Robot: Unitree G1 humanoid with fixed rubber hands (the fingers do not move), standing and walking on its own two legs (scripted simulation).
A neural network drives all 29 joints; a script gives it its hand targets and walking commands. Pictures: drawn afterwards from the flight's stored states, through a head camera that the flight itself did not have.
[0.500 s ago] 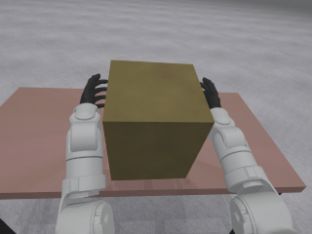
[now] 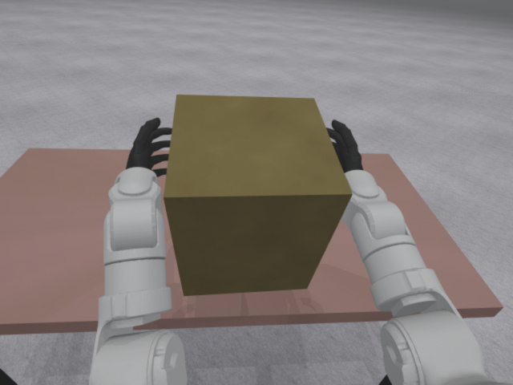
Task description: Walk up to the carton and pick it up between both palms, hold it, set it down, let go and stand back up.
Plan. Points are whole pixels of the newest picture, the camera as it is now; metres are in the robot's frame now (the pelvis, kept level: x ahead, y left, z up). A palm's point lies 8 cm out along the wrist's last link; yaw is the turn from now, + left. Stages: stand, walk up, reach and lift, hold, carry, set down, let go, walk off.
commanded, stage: reach and lift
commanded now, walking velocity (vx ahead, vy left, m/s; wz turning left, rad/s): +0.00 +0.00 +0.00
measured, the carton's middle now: (247, 199) +0.38 +0.01 +0.15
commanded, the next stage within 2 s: hold in 0.26 s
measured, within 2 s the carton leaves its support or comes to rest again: neither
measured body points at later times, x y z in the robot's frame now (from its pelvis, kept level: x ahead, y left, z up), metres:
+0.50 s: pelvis +0.00 +0.00 +0.00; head -0.07 +0.03 +0.44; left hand +0.37 +0.16 +0.24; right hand +0.38 -0.15 +0.25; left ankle +0.04 +0.12 -0.75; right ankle -0.01 -0.11 -0.75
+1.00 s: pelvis +0.00 +0.00 +0.00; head -0.07 +0.02 +0.44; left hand +0.38 +0.16 +0.24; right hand +0.38 -0.15 +0.26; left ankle +0.04 +0.12 -0.75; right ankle -0.01 -0.11 -0.75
